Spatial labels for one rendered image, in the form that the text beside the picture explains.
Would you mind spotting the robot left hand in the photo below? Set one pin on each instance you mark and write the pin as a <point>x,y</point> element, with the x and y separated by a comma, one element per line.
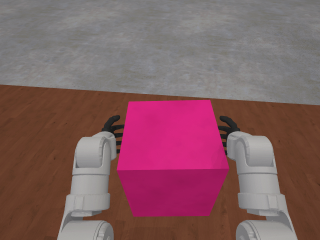
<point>109,128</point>

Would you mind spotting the robot left upper arm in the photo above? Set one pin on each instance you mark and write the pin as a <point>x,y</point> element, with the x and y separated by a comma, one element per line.
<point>87,230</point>

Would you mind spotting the robot right upper arm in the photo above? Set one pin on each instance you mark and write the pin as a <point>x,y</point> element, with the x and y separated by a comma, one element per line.
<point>264,230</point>

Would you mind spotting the left robot forearm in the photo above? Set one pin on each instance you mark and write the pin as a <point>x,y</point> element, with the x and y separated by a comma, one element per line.
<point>90,181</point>

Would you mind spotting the carton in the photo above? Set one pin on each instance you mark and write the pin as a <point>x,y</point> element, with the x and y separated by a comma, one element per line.
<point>172,161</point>

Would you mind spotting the right robot forearm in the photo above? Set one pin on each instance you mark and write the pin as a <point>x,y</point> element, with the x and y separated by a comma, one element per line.
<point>258,181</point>

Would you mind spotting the robot right hand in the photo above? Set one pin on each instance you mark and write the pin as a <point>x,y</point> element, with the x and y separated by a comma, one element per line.
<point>233,128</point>

